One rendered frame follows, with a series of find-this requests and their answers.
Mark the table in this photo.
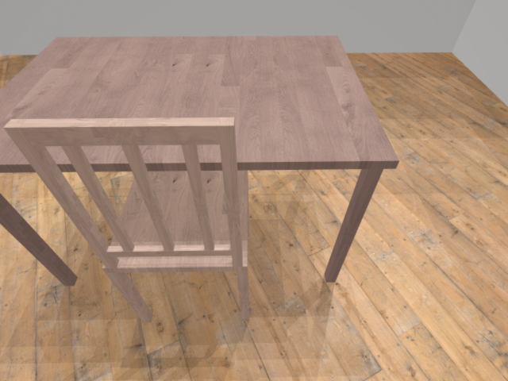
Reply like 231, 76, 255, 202
0, 36, 399, 286

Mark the chair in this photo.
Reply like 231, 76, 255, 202
3, 117, 249, 322

